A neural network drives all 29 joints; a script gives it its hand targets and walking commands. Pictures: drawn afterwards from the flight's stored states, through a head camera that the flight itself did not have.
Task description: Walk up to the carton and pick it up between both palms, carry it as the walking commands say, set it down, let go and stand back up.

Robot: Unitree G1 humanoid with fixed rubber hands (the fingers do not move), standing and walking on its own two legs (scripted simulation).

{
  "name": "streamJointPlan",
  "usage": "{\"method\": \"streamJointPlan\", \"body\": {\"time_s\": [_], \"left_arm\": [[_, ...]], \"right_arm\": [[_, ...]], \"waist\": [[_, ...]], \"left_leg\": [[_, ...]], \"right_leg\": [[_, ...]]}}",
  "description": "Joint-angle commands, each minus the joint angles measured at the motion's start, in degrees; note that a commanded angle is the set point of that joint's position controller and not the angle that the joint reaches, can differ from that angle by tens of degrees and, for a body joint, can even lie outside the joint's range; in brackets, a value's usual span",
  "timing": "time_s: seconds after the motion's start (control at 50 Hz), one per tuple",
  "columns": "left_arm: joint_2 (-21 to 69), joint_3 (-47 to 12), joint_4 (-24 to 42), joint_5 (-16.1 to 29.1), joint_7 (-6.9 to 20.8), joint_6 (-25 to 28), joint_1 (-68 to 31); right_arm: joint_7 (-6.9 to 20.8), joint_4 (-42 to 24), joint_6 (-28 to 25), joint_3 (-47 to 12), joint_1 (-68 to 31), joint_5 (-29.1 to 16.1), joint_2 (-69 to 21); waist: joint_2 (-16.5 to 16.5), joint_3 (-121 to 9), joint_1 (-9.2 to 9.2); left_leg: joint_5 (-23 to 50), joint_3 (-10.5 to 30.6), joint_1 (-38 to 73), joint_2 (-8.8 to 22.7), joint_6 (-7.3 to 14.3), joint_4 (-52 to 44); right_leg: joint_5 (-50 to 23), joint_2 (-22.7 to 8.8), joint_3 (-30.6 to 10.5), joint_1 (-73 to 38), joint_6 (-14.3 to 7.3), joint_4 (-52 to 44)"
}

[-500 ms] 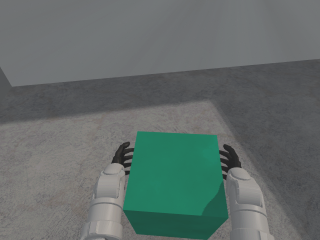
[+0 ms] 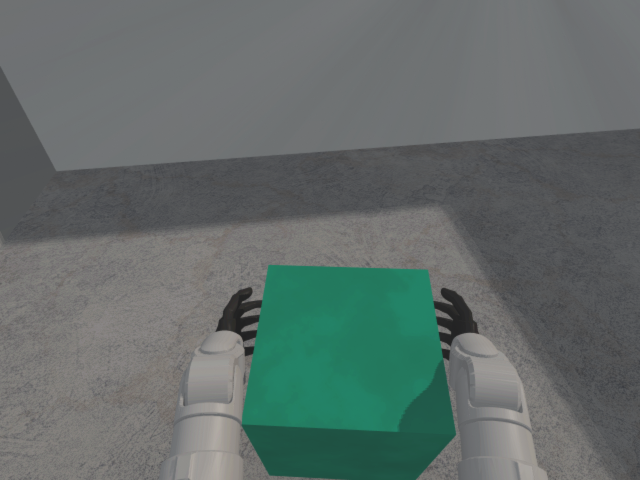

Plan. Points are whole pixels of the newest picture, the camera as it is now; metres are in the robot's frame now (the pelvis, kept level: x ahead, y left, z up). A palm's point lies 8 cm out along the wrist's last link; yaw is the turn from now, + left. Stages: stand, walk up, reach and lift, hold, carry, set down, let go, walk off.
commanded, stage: reach and lift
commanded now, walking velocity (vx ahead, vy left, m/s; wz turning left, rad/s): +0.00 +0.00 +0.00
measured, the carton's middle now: (343, 378) +0.29 +0.00 -0.02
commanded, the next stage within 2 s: hold in 1.02 s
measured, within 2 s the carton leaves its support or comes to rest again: neither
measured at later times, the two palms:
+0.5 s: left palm (227, 344) +0.30 +0.15 +0.05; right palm (459, 343) +0.30 -0.15 +0.05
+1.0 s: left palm (226, 353) +0.28 +0.15 +0.05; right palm (463, 354) +0.28 -0.15 +0.05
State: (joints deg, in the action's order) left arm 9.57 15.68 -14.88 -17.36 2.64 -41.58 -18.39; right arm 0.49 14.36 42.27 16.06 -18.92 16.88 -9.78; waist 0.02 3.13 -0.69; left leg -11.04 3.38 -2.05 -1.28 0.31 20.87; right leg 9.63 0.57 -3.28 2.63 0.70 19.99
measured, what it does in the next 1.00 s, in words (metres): stands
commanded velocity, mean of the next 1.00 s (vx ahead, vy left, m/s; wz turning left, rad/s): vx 0.00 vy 0.00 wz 0.00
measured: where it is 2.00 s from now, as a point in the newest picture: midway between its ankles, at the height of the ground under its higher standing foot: outside the picture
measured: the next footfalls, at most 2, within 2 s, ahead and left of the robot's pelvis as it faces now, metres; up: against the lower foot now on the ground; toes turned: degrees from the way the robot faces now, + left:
none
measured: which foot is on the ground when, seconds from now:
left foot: down 0.00-1.00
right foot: down 0.00-1.00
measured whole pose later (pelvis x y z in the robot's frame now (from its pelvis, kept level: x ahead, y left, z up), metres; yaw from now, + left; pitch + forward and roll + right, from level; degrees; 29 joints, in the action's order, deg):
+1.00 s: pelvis +0.00 +0.00 +0.00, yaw +0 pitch -8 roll +0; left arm 8.4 11.0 -10.9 -15.3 1.2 -43.7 -13.8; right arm 0.5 10.8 43.8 11.9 -14.1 15.8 -8.5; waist 0.0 2.2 0.3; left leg -10.6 3.3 -1.1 -1.3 0.2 19.8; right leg 9.6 0.6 -3.6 2.1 0.5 19.8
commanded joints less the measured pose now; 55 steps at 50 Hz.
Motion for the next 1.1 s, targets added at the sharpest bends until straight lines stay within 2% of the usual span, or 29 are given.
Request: {"method": "streamJointPlan", "body": {"time_s": [0.0,0.3,0.52,0.74,1.08], "left_arm": [[47.5,-31.2,2.7,13.8,11.4,1.6,-30.1],[45.3,-31.2,5.0,14.3,11.1,0.7,-26.2],[46.0,-32.7,6.6,14.9,10.7,0.5,-23.5],[47.0,-33.6,7.5,15.5,10.2,0.1,-21.5],[47.7,-33.2,6.4,15.5,10.5,-0.1,-23.0]], "right_arm": [[11.6,0.1,-0.8,-30.5,-25.4,-12.8,-52.4],[11.1,-2.0,-0.6,-31.3,-22.4,-13.3,-50.9],[11.3,-4.2,-0.7,-32.6,-20.4,-13.9,-50.1],[11.7,-5.8,-0.3,-33.3,-19.2,-14.4,-49.2],[12.3,-5.0,0.0,-33.2,-21.2,-14.8,-49.6]], "waist": [[0.0,-14.5,0.09],[0.3,-13.7,1.42],[-0.1,-14.6,1.32],[-0.4,-13.5,1.11],[-0.2,-11.8,1.0]], "left_leg": [[7.0,1.8,1.2,-3.2,0.1,-3.8],[9.2,1.0,1.6,-3.8,0.0,-4.0],[10.9,1.0,2.3,-3.8,-0.2,-4.1],[9.7,1.3,1.9,-3.6,-0.3,-4.4],[3.2,1.3,0.0,-3.5,0.3,-4.6]], "right_leg": [[-7.8,4.4,-1.0,-4.4,0.0,-2.2],[-10.9,4.1,-1.4,-5.1,0.4,-2.6],[-11.7,4.3,-1.1,-4.8,0.2,-2.4],[-9.1,4.6,-0.7,-3.9,-0.4,-2.5],[-3.1,4.3,-0.4,-2.2,-0.8,-2.8]]}}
